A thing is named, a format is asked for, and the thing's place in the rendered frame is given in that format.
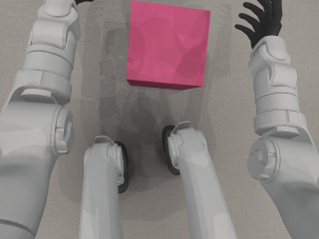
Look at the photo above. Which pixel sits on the right robot forearm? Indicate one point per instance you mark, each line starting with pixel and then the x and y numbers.
pixel 275 92

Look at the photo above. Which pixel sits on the robot left upper arm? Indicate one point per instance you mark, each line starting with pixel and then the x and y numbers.
pixel 32 136

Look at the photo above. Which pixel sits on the robot right upper arm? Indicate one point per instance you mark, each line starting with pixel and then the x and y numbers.
pixel 288 169

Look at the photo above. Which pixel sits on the right robot hand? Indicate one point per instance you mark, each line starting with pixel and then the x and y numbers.
pixel 269 23

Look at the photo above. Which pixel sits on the right robot thigh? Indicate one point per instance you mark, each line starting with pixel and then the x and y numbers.
pixel 207 212

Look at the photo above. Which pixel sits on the left robot forearm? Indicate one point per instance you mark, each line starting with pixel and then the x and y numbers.
pixel 50 55

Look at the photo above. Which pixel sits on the carton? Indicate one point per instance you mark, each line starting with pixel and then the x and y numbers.
pixel 167 46

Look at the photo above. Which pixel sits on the robot left shin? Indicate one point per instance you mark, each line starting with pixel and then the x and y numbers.
pixel 88 152

